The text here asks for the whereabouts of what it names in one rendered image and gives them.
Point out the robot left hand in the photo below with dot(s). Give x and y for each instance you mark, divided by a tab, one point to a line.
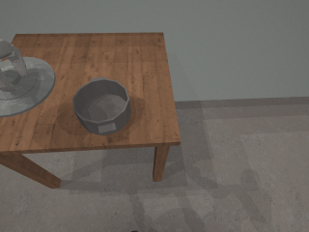
12	53

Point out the table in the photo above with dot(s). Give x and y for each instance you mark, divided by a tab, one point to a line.
137	60

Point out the pot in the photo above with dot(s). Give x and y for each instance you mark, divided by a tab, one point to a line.
102	106

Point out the lid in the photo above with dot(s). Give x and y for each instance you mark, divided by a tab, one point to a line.
30	91

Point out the knob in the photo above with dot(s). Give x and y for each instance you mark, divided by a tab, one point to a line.
12	75

